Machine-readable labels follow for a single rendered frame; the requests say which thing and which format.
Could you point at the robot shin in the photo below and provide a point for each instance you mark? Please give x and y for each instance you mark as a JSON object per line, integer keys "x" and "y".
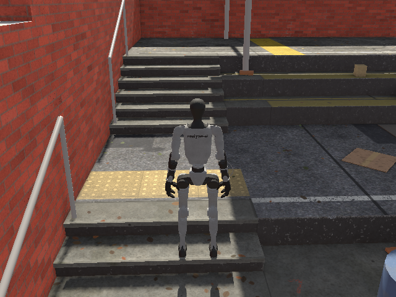
{"x": 213, "y": 228}
{"x": 182, "y": 228}

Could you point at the robot right forearm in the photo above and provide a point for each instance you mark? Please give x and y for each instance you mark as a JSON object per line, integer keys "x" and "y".
{"x": 224, "y": 169}

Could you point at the right robot upper arm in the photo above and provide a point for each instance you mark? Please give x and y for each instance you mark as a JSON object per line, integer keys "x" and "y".
{"x": 219, "y": 143}

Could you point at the robot right hand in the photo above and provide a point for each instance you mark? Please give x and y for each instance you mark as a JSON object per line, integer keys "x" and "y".
{"x": 226, "y": 189}

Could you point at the left robot shin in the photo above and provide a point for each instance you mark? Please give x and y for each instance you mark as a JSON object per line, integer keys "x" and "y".
{"x": 182, "y": 228}

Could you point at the robot left hand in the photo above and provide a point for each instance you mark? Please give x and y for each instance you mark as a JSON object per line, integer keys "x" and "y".
{"x": 169, "y": 190}

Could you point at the right robot shin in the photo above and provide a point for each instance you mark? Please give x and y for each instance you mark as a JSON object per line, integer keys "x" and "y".
{"x": 213, "y": 228}

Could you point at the left robot upper arm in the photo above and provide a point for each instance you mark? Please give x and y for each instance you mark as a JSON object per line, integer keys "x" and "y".
{"x": 176, "y": 141}

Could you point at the robot left forearm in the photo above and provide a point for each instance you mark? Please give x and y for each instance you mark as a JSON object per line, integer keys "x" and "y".
{"x": 171, "y": 169}

